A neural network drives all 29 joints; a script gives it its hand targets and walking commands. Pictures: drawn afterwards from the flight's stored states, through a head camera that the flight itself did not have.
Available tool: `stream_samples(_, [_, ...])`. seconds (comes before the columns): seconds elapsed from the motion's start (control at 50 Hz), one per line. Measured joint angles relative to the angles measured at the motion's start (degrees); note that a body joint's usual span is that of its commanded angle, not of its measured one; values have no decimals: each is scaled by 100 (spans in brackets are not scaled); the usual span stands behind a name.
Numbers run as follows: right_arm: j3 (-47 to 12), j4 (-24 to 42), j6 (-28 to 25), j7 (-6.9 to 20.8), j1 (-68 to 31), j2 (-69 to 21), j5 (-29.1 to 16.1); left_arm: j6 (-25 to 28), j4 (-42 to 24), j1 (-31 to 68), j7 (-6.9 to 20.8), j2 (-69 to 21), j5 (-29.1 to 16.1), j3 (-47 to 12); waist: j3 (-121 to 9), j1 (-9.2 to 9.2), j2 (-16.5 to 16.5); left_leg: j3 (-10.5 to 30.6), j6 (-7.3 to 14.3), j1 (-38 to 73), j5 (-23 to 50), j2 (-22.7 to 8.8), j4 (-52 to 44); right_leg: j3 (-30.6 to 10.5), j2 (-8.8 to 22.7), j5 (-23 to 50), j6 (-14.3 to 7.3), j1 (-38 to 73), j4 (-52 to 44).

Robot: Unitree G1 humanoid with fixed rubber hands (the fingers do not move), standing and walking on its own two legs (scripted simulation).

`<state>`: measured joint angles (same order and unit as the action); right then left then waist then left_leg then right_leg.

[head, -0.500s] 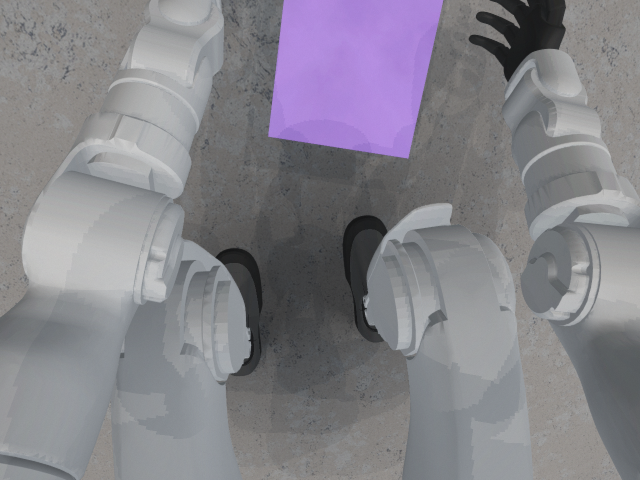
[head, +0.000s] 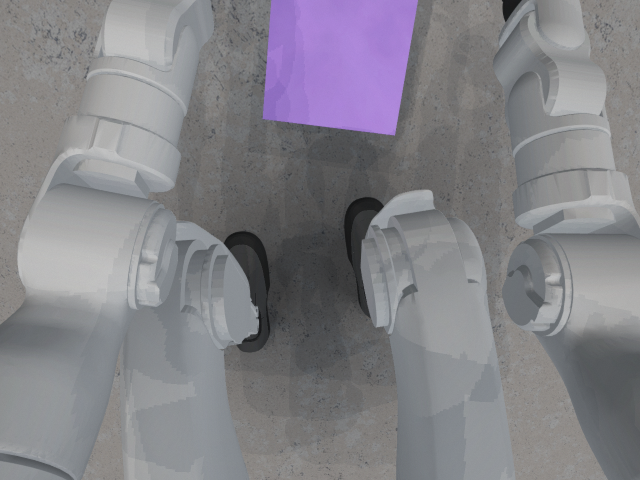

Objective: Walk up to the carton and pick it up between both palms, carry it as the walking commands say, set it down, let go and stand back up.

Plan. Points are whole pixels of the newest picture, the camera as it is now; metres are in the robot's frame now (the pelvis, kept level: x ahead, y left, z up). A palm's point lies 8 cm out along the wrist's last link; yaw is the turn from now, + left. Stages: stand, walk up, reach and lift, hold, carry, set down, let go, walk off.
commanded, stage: set down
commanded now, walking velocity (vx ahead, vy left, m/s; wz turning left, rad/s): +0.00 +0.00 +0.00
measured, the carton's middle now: out of the picture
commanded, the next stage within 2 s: let go in 1.06 s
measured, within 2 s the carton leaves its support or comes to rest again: neither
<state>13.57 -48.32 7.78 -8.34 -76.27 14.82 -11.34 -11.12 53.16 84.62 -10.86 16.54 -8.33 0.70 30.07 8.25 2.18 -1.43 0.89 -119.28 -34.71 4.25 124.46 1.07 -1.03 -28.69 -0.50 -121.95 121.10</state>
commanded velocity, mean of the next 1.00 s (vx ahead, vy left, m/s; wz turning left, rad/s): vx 0.00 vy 0.00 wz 0.00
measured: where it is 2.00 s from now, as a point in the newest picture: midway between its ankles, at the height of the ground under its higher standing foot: (311, 295)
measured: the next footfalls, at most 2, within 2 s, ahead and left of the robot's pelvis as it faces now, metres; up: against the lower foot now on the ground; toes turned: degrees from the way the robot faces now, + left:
none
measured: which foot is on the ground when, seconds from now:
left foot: down 0.00-1.00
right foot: down 0.00-1.00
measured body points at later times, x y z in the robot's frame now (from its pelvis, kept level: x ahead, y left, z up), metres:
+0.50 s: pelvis +0.00 +0.00 +0.11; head +0.36 -0.04 +0.36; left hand +0.59 +0.05 -0.02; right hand +0.51 -0.27 -0.02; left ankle +0.11 +0.10 -0.36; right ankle +0.14 -0.11 -0.36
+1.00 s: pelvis +0.01 +0.00 +0.24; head +0.35 -0.05 +0.52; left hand +0.59 +0.04 +0.12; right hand +0.50 -0.28 +0.12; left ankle +0.11 +0.10 -0.36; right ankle +0.14 -0.11 -0.36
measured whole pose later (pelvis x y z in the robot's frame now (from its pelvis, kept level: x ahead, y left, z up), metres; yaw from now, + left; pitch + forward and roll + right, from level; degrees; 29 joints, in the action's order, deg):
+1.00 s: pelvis +0.01 +0.00 +0.24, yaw -2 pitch +23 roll +1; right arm 16.3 -31.0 21.3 -7.3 -68.0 13.8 -6.2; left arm -22.7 39.4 76.1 -9.2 14.1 -1.0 8.1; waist 29.9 8.7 0.7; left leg 0.8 0.5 -74.0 -24.4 4.9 75.2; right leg -3.4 -3.5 -19.1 0.4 -77.1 73.2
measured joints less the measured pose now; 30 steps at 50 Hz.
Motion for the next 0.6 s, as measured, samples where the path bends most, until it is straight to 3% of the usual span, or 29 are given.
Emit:
stream_samples(0.2, [63,863,611,-95,174,69,31,-523,-826,-286,-143,44,65,66,-1,16,-85,16,1,797,80,32,-822,-117,-101,74,63,780,-793])
stream_samples(0.42, [158,1019,916,129,195,194,16,-812,-865,-146,-35,-11,405,430,-12,42,-126,95,-19,1678,141,37,-1644,-165,-189,146,82,1653,-1619])
stream_samples(0.48, [222,1490,1059,68,402,124,-26,-924,-1374,-377,-37,-39,341,423,1,26,-103,85,-18,1906,182,48,-1888,-211,-200,174,88,1869,-1836])
stream_samples(0.6, [316,1830,1330,73,631,58,238,-1202,-1513,-558,-48,-107,477,484,-3,13,-37,132,-27,2431,303,72,-2452,-244,-212,273,89,2404,-2389])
